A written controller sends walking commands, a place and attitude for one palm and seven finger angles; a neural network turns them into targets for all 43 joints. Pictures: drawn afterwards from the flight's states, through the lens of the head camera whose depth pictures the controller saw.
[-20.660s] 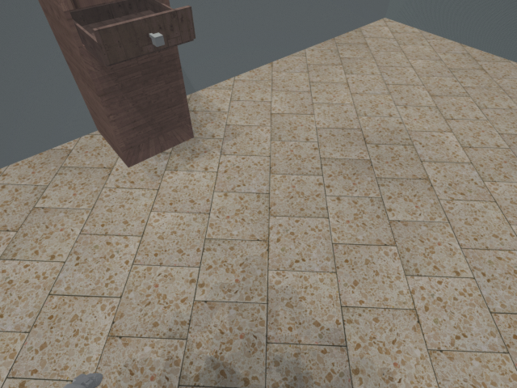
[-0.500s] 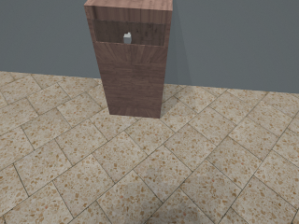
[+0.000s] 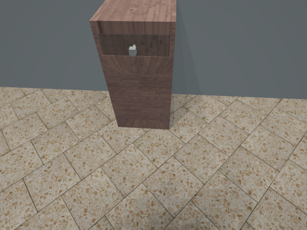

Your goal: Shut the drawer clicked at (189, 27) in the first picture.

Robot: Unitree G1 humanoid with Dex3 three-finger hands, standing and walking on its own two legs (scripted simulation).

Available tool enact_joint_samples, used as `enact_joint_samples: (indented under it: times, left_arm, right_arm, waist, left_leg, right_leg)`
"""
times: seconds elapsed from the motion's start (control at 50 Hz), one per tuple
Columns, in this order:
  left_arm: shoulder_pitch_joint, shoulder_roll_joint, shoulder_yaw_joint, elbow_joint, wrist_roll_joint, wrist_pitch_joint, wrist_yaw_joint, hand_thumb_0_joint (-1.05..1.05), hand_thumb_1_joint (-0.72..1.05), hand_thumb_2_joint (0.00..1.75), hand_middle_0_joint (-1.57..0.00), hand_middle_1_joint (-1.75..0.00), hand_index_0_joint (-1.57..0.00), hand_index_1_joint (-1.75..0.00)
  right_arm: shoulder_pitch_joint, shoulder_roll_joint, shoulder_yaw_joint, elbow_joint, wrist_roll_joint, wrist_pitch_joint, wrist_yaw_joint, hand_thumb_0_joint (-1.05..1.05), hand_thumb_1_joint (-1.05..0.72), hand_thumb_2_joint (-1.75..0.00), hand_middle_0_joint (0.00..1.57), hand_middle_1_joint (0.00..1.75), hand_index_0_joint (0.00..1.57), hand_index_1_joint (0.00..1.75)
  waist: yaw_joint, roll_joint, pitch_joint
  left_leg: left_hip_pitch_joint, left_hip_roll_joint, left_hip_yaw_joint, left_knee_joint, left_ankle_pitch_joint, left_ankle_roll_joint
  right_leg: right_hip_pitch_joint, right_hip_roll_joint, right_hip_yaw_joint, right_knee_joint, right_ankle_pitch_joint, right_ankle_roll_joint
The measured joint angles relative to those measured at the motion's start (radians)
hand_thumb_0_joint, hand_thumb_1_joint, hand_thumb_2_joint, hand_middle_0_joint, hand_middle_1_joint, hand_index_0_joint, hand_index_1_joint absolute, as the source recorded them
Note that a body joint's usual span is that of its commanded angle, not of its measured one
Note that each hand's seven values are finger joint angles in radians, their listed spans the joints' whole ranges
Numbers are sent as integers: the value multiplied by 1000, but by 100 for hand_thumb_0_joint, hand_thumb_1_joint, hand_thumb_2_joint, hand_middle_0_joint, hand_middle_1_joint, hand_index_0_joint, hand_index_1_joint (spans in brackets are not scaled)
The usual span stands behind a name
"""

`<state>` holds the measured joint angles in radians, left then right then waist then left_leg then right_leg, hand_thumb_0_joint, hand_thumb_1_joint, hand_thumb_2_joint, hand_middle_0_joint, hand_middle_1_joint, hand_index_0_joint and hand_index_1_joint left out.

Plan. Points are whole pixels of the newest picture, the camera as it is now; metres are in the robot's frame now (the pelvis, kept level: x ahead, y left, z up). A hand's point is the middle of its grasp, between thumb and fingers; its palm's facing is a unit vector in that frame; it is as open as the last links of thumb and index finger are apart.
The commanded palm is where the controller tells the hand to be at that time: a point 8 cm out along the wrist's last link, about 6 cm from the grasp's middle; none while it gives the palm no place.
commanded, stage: let the arm hang, fingers relaxed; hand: left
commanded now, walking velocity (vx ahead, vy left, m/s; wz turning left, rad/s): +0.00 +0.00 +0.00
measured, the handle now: (133, 49) +0.97 +0.16 -0.03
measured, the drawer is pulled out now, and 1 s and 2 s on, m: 0.00 0.00 0.00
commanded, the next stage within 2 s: look to check the result in 0.24 s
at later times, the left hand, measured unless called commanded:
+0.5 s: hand out of the picture +0.07 +0.22 -0.16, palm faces +0.00 -0.95 -0.31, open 7.4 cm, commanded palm none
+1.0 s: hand out of the picture +0.12 +0.22 -0.15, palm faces -0.01 -0.94 -0.34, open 7.4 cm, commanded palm none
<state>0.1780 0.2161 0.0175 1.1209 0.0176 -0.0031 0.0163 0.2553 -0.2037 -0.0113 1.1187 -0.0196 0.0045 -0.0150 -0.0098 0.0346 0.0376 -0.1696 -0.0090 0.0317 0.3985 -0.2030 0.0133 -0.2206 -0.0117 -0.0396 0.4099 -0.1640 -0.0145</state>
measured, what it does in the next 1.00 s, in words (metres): stands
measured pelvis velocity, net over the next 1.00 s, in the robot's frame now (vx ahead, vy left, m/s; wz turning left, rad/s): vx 0.03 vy -0.01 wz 0.00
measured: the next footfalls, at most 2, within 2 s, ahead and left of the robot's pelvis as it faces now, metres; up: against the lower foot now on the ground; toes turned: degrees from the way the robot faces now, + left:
none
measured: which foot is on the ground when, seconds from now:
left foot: down 0.00-1.00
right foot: down 0.00-1.00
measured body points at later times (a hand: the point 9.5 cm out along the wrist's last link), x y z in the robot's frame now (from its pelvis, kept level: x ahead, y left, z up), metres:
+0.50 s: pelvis +0.02 -0.01 +0.00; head +0.03 -0.02 +0.45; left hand +0.07 +0.27 -0.14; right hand +0.05 -0.28 -0.15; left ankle +0.01 +0.11 -0.74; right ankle +0.04 -0.11 -0.74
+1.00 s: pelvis +0.03 -0.01 +0.01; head +0.04 -0.03 +0.45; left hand +0.12 +0.27 -0.12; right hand +0.09 -0.30 -0.14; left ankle +0.01 +0.11 -0.74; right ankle +0.04 -0.11 -0.74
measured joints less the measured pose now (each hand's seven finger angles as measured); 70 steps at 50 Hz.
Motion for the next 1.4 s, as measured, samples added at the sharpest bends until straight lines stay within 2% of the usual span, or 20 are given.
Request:
enact_joint_samples:
  times: [0.2,0.7,1.04,1.4]
  left_arm:
    - [-36,-9,0,-9,1,-11,-5,1,91,90,-21,-30,-20,-30]
    - [-49,67,6,24,-1,-12,-9,1,91,90,-21,-30,-20,-29]
    - [-94,81,3,6,-1,-19,-11,1,91,90,-21,-30,-20,-29]
    - [-86,94,1,10,-2,-18,-12,1,91,90,-21,-30,-20,-29]
  right_arm:
    - [-47,-21,-5,-6,-1,-8,-1,0,-91,-90,20,30,20,30]
    - [-92,-93,-4,10,1,-1,2,0,-91,-90,20,30,20,30]
    - [-125,-114,-1,1,1,-7,5,0,-91,-90,20,30,20,30]
    - [-122,-124,0,5,3,-6,6,0,-91,-90,20,30,20,30]
  waist:
    - [-5,-9,-2]
    - [1,-1,21]
    - [-5,-5,12]
    - [-6,-10,16]
  left_leg:
    - [24,7,-3,-25,3,-8]
    - [65,21,-10,-77,9,-21]
    - [89,24,-10,-104,11,-25]
    - [102,27,-6,-116,9,-25]
  right_leg:
    - [24,8,-3,-24,2,-5]
    - [66,23,-10,-78,8,-16]
    - [86,27,-10,-97,4,-18]
    - [99,30,-6,-112,6,-18]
